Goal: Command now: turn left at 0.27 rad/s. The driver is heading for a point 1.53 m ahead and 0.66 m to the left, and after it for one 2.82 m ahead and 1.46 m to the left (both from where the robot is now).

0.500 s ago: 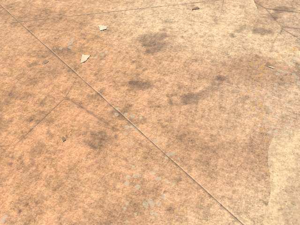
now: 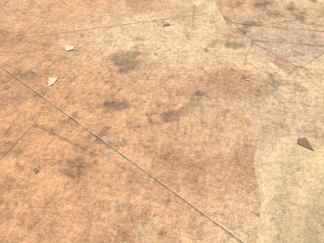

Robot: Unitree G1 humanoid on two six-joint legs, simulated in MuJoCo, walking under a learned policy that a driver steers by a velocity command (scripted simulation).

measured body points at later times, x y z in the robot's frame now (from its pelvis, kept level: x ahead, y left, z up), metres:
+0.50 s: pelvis -0.03 +0.04 +0.00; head +0.00 +0.08 +0.45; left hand +0.03 +0.36 -0.12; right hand +0.18 -0.20 -0.08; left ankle -0.03 +0.12 -0.74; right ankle -0.01 -0.12 -0.66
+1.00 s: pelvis -0.01 +0.02 +0.00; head +0.03 +0.02 +0.45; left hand -0.04 +0.33 -0.09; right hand +0.29 -0.16 -0.09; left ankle -0.10 +0.12 -0.66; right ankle +0.06 -0.09 -0.74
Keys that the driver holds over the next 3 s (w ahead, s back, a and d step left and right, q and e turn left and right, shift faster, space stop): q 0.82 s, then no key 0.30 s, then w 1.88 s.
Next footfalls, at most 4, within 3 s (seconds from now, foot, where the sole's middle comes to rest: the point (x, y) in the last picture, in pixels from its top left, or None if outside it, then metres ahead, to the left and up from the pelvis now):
0.32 left None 0.00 0.13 -0.77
0.84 right None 0.09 -0.06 -0.77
1.18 left None -0.07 0.15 -0.77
1.54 right None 0.22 0.03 -0.77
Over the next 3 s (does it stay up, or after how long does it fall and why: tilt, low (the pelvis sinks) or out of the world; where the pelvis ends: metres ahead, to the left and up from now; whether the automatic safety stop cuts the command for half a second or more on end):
stays up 0.74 0.46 0.01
